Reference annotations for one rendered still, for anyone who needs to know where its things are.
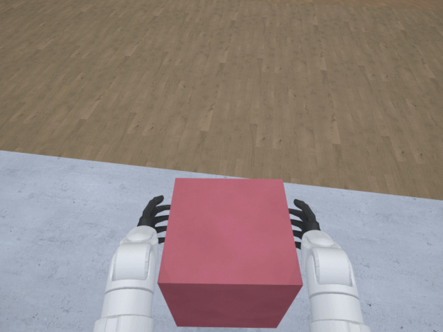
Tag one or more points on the robot right hand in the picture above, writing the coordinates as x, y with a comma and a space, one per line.
308, 220

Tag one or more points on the robot left forearm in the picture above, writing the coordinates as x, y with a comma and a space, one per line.
127, 305

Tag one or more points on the carton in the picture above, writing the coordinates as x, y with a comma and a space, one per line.
229, 257

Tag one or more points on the robot left hand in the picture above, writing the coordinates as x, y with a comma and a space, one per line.
150, 219

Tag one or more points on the robot right forearm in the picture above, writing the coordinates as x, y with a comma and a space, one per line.
331, 285

